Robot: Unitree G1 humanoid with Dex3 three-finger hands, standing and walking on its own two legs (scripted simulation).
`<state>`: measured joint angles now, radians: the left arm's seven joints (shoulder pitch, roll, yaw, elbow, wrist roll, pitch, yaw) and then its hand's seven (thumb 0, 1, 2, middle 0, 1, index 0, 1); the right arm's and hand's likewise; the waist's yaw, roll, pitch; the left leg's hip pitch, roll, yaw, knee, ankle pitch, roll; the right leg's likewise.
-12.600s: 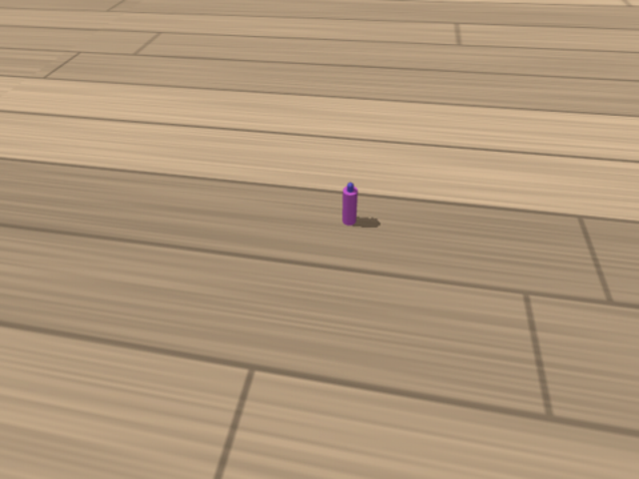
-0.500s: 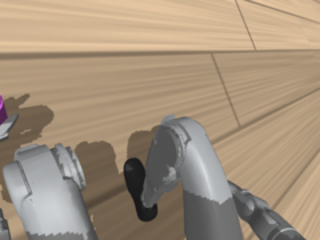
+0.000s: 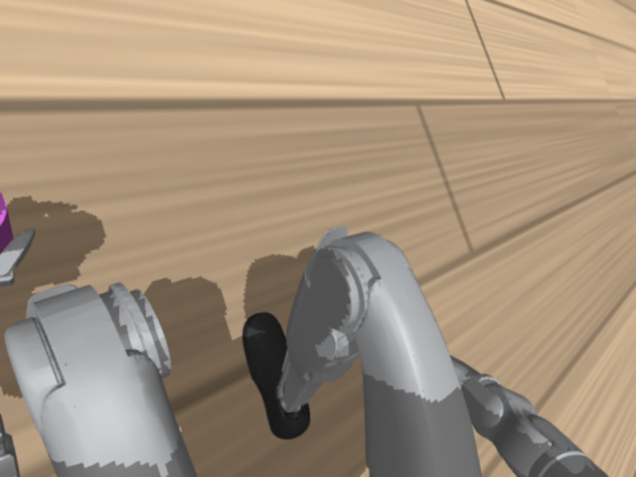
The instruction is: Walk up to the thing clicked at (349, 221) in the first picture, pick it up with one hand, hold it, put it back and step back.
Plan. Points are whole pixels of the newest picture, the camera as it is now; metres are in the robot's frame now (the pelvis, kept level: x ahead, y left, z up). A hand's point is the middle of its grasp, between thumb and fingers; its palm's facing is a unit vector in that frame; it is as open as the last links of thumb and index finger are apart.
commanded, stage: settle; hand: left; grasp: from the side
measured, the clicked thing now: out of the picture +0.41 +0.25 -0.18
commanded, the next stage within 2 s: lift in 1.62 s
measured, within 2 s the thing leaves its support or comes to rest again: leaves its support in 0.10 s
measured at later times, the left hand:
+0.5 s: hand out of the picture +0.39 +0.28 -0.08, palm faces +0.23 -0.97 -0.03, open 8.5 cm
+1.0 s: hand out of the picture +0.40 +0.27 +0.01, palm faces +0.20 -0.98 -0.07, open 8.5 cm
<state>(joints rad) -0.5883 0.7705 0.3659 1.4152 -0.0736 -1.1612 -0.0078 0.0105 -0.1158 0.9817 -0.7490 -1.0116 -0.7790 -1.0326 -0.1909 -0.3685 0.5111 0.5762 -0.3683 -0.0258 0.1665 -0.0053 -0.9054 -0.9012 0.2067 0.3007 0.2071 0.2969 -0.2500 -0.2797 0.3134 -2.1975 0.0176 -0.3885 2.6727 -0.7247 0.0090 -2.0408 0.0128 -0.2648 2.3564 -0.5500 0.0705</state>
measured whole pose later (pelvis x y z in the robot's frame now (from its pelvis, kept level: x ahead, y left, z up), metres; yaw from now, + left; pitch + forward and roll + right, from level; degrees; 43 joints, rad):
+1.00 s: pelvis +0.02 -0.02 +0.06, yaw +10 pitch +29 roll -7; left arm -0.50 0.41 0.28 0.80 -0.13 -0.63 -0.20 0.01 -0.20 1.09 -0.79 -1.01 -0.82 -1.03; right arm 0.04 -0.30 0.07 0.65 -0.08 0.04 0.09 0.00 -0.91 -0.90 0.21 0.30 0.21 0.30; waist -0.11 -0.01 -0.08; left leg -2.21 0.02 -0.13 2.40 -0.71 0.00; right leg -2.16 -0.06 -0.07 2.29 -0.64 0.02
